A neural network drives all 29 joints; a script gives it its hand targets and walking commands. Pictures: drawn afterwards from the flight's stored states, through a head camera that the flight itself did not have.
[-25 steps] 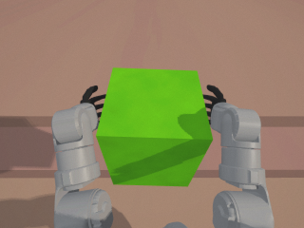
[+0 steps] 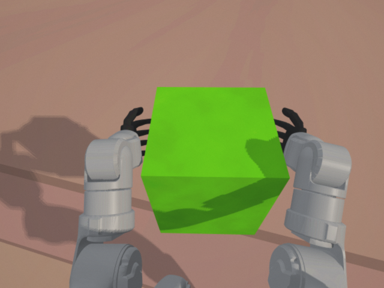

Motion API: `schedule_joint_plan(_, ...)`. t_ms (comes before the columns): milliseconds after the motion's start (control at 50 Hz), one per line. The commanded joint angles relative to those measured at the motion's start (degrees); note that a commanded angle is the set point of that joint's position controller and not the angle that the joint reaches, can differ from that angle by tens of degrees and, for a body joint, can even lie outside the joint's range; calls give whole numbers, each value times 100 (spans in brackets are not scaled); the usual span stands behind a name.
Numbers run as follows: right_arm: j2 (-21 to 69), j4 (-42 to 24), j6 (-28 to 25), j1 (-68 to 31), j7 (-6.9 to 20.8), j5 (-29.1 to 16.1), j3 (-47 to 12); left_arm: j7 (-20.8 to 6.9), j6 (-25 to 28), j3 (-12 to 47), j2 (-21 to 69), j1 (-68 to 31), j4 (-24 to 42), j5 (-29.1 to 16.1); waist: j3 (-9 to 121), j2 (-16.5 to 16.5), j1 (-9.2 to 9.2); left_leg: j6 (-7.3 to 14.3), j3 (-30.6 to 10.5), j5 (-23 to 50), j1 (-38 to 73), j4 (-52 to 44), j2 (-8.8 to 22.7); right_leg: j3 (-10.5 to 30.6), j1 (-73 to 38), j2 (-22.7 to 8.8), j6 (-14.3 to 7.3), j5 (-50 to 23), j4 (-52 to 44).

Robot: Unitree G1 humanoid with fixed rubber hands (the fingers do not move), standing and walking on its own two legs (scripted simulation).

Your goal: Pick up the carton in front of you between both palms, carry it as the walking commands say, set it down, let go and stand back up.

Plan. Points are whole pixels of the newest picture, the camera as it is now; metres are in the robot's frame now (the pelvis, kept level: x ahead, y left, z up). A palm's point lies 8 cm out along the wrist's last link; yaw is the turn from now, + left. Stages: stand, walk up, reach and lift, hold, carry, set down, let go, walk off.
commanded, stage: carry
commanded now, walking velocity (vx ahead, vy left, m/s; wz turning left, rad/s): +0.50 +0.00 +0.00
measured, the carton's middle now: (209, 165) +0.36 +0.03 +0.07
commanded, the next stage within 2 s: none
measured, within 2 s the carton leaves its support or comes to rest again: neither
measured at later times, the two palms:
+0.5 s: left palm out of the picture +0.71 +0.17 +0.27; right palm (294, 6) +0.68 -0.12 +0.27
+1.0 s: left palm out of the picture +1.01 +0.18 +0.37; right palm out of the picture +1.04 -0.11 +0.37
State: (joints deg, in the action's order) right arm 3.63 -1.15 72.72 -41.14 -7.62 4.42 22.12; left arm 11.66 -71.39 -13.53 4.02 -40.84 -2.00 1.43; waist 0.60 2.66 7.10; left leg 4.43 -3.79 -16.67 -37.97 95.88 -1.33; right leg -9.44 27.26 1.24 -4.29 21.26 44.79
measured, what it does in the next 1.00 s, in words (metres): climbs: left foot 0.11 m higher, then right foot 0.11 m higher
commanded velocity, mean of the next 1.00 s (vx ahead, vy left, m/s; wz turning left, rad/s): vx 0.50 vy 0.00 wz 0.00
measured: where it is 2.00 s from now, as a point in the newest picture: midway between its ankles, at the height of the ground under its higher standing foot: (213, 103)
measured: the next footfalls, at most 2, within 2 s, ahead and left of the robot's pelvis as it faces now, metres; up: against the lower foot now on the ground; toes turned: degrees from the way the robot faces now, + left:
left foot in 0.26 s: +0.40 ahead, +0.14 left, +0.11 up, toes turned +7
right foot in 0.78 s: +0.78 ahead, -0.07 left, +0.22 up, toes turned -6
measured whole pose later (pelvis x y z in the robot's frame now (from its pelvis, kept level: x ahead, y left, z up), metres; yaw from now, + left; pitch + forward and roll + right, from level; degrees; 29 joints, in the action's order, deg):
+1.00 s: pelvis +0.67 +0.01 +0.23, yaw +1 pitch +3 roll -1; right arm 4.7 -2.9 71.3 -39.9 -7.8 4.9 21.2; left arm 10.7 -70.1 -14.1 3.3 -40.5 -1.3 0.3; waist -0.1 0.6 5.3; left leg 4.4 -1.9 -20.5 -39.7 89.4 0.2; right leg -9.7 28.9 0.4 -5.9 15.3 40.7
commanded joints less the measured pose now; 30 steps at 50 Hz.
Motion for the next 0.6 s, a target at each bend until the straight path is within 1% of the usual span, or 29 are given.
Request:
schedule_joint_plan(0, 4774, -518, -160, -3804, 360, -1301, -3679, -947, 240, 3870, 5714, -5072, 1518, -2510, 2535, -356, -444, 160, -2, -328, -1807, 224, 369, 2827, -3105, -1720, -857, -682, -2032)
schedule_joint_plan(20, 4689, -564, -160, -3692, 315, -1283, -3766, -948, 209, 3859, 5557, -4856, 1482, -2471, 2334, -378, -393, 149, 219, -429, -2164, 189, 399, 2620, -3215, -1726, -890, -862, -2196)
schedule_joint_plan(40, 4562, -630, -131, -3570, 281, -1289, -3843, -926, 161, 3824, 5317, -4591, 1456, -2376, 2331, -657, -184, 182, 523, -554, -2705, 884, 326, 2608, -3544, -1820, -1065, -1594, -2296)
schedule_joint_plan(60, 4431, -583, -73, -3478, 254, -1314, -3897, -894, 88, 3705, 5025, -4310, 1290, -2245, 2273, -766, -143, 235, 498, -910, -3378, 1342, 400, 2643, -3915, -1966, -1119, -1979, -2352)
schedule_joint_plan(80, 4299, -548, -6, -3421, 224, -1334, -3921, -865, 12, 3582, 4798, -4098, 1186, -2146, 2154, -801, -54, 287, 498, -1317, -4023, 1627, 431, 2613, -4235, -1987, -1106, -2040, -2458)
schedule_joint_plan(100, 4201, -507, 63, -3381, 200, -1362, -3897, -846, -69, 3459, 4576, -3978, 1080, -2063, 1949, -751, -56, 296, 508, -1567, -4417, 1445, 528, 2458, -4358, -1984, -1006, -1904, -2685)
schedule_joint_plan(120, 4125, -399, 128, -3338, 177, -1366, -3879, -841, -143, 3333, 4427, -3891, 952, -1979, 1644, -553, -257, 256, 657, -1551, -4297, 703, 671, 2135, -4016, -1802, -815, -1601, -2941)
schedule_joint_plan(140, 4075, -375, 179, -3396, 158, -1382, -3844, -844, -206, 3243, 4309, -3879, 876, -1939, 1431, -624, -262, 206, 899, -1357, -3968, 19, 731, 1710, -3703, -1602, -694, -1430, -3227)
schedule_joint_plan(160, 4035, -338, 223, -3413, 138, -1460, -3833, -846, -262, 3162, 4320, -3772, 784, -1933, 1378, -710, -447, 185, 1095, -948, -2800, -1104, 800, 1151, -2819, -1327, -681, -1711, -3658)
schedule_joint_plan(180, 4078, -273, 261, -3609, 127, -1522, -3834, -850, -305, 3076, 4284, -3886, 711, -1905, 1317, -861, -503, 160, 1546, -362, -1509, -2254, 642, 605, -1974, -1057, -696, -2217, -4102)
schedule_joint_plan(200, 4150, -118, 304, -3656, 108, -1540, -3831, -835, -362, 2932, 4144, -3903, 574, -1818, 1628, -1342, -687, 325, 1815, 394, -88, -2730, 433, 148, -1425, -1006, -675, -4393, -3966)
schedule_joint_plan(220, 4265, 22, 320, -3708, 97, -1614, -3824, -835, -408, 2835, 4167, -3872, 453, -1778, 2083, -1715, -902, 446, 1997, 766, 707, -2991, 102, -19, -1736, -1003, -637, -6951, -3336)
schedule_joint_plan(240, 4410, 98, 318, -3741, 111, -1708, -3859, -838, -435, 2723, 4160, -3875, 424, -1675, 2532, -1979, -1219, 447, 2112, 816, 1364, -3375, -219, -152, -2085, -1090, -490, -8513, -2343)
schedule_joint_plan(260, 4618, 100, 282, -3923, 151, -1817, -3917, -840, -440, 2622, 4206, -3934, 369, -1513, 2862, -1482, -1532, 363, 2212, 829, 1909, -4402, -488, -167, -2579, -953, -247, -8946, -728)
schedule_joint_plan(280, 4836, 121, 231, -4139, 220, -1953, -4003, -820, -422, 2492, 4214, -3971, 246, -1306, 3515, -656, -1753, 286, 1684, 1849, 3424, -5810, -351, 19, -2145, -723, 99, -7807, 1220)
schedule_joint_plan(300, 5274, 164, 175, -4090, 307, -2129, -4107, -825, -380, 2278, 4240, -3741, 157, -1063, 3240, -372, -1522, 481, 136, 2385, 4476, -6511, 389, 593, -582, -345, 239, -2868, 2491)
schedule_joint_plan(320, 5320, 177, 83, -4065, 374, -2299, -4130, -840, -351, 2136, 4218, -3245, -10, -910, 3973, 1205, -1332, 1621, -2811, 6351, 5294, -6416, 2020, 1292, 780, 580, 472, -292, 5255)
schedule_joint_plan(340, 5543, 227, 1, -4294, 434, -2384, -4237, -831, -307, 2118, 4260, -3359, -145, -705, 4592, 729, -1396, 1847, -3157, 6153, 5566, -6290, 2052, 2034, 1162, 497, 322, -375, 6257)
schedule_joint_plan(360, 5739, -115, -127, -4811, 496, -2595, -4403, -845, -248, 2154, 4485, -3602, 6, -691, 4174, 341, -1347, 1694, -2961, 4152, 5185, -6300, 1943, 1951, 1747, 259, 186, -413, 6427)
schedule_joint_plan(380, 5905, -531, -215, -5165, 538, -2787, -4544, -846, -185, 2282, 4609, -3874, 334, -771, 3534, -38, -1252, 1421, -2781, 2102, 4668, -6547, 1875, 1757, 2298, 2, 28, -381, 6346)
schedule_joint_plan(400, 6050, -792, -268, -5452, 575, -2893, -4628, -823, -133, 2361, 4663, -4068, 472, -787, 3104, 33, -1155, 1281, -2503, 1232, 4333, -6787, 1841, 1688, 2546, -209, -80, -381, 6103)
schedule_joint_plan(420, 6097, -906, -302, -5485, 589, -2951, -4680, -791, -81, 2463, 4662, -4098, 654, -833, 2915, 1, -1074, 1162, -2212, 624, 4073, -6985, 1791, 1578, 2610, -265, -202, -379, 5955)
schedule_joint_plan(440, 6004, -966, -309, -5346, 582, -2947, -4703, -763, -51, 2550, 4608, -4081, 749, -838, 2801, -137, -1002, 1107, -1965, 342, 3773, -7152, 1803, 1411, 2509, -354, -240, -115, 5575)
schedule_joint_plan(460, 5861, -969, -282, -5141, 574, -2910, -4693, -725, -35, 2657, 4502, -3960, 794, -848, 2660, -247, -1007, 1100, -1702, 380, 3779, -7233, 1777, 1193, 2753, -355, -267, 59, 5487)
schedule_joint_plan(480, 5653, -924, -238, -4915, 553, -2852, -4646, -696, -44, 2754, 4427, -3861, 821, -860, 2651, -190, -1135, 1192, -1562, 991, 4116, -7289, 1818, 930, 3259, -336, -315, 40, 5868)
schedule_joint_plan(520, 5137, -581, -101, -4323, 482, -2528, -4394, -662, -156, 2848, 4270, -3526, 619, -870, 2498, 26, -1376, 1278, -1611, 1308, 5028, -7375, 2028, 946, 4849, -464, -366, 666, 6945)
schedule_joint_plan(540, 5004, -442, -45, -4121, 473, -2437, -4284, -649, -185, 2869, 4182, -3519, 686, -915, 2334, 18, -1363, 1173, -1500, 1092, 5240, -7535, 2057, 990, 5384, -576, -358, 880, 6956)
schedule_joint_plan(560, 4879, -376, 9, -4034, 476, -2361, -4165, -637, -224, 2908, 4125, -3560, 645, -952, 2083, -83, -1257, 972, -1164, 779, 4943, -7692, 1812, 876, 5314, -675, -347, 885, 6379)
schedule_joint_plan(580, 4765, -155, 84, -3904, 490, -2244, -4036, -616, -268, 2886, 4092, -3559, 494, -938, 1826, -63, -1183, 843, -782, 528, 4612, -7974, 1593, 612, 5138, -694, -297, 614, 5758)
